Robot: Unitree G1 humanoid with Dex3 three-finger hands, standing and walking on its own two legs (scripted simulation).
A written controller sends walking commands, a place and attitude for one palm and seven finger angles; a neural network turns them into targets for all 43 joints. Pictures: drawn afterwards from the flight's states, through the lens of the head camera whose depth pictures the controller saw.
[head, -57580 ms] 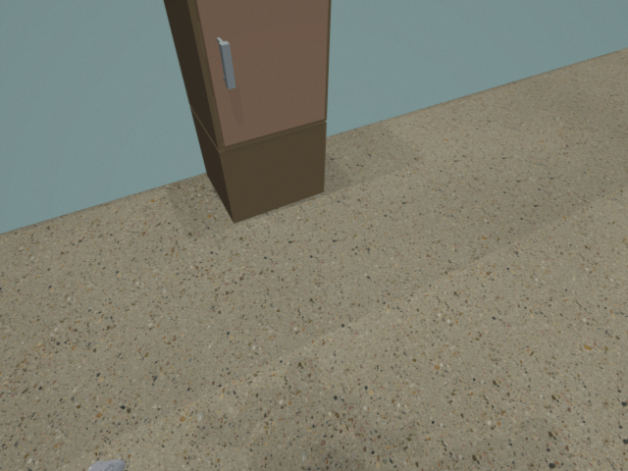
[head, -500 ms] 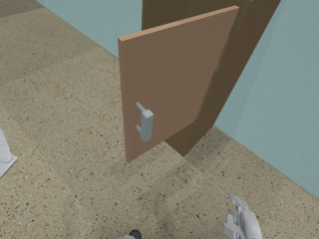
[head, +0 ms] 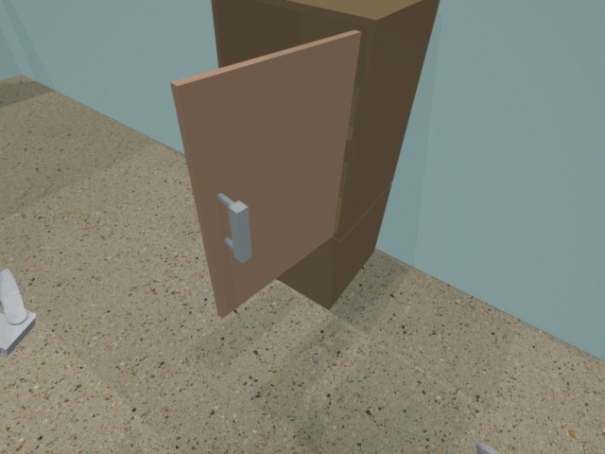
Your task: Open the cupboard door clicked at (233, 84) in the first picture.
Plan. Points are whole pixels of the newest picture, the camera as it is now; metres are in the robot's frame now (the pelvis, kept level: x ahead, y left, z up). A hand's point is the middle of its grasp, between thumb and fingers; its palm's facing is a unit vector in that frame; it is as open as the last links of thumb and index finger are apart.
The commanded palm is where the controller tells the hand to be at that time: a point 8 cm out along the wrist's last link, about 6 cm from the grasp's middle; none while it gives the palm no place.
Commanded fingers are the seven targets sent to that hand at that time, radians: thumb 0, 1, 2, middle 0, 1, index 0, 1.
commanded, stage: stop stepping back and stand still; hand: left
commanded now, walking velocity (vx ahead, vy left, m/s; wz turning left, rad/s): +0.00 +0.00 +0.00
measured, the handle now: (233, 227) +0.54 +0.14 -0.02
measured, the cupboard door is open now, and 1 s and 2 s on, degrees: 81 81 81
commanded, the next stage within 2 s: let the arm hang, fingers relaxed in 0.68 s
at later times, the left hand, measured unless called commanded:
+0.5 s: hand (48, 338) +0.19 +0.24 +0.17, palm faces +0.41 -0.78 -0.47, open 7.4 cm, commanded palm +0.14 +0.28 +0.19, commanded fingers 0.00 0.90 0.90 -0.20 -0.30 -0.20 -0.30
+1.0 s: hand out of the picture +0.13 +0.19 -0.11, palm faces -0.01 -0.93 -0.36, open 7.4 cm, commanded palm none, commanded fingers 0.00 0.90 0.90 -0.20 -0.30 -0.20 -0.30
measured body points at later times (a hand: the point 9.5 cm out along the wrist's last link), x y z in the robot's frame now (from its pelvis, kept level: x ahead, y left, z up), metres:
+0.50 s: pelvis +0.00 -0.02 +0.01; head -0.01 -0.02 +0.46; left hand +0.16 +0.28 +0.20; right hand +0.16 -0.24 -0.08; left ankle +0.08 +0.10 -0.72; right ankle -0.12 -0.11 -0.72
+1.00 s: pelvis -0.02 -0.03 -0.01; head -0.01 -0.07 +0.44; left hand +0.13 +0.23 -0.08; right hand +0.08 -0.31 -0.14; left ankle +0.05 +0.09 -0.72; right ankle -0.05 -0.13 -0.72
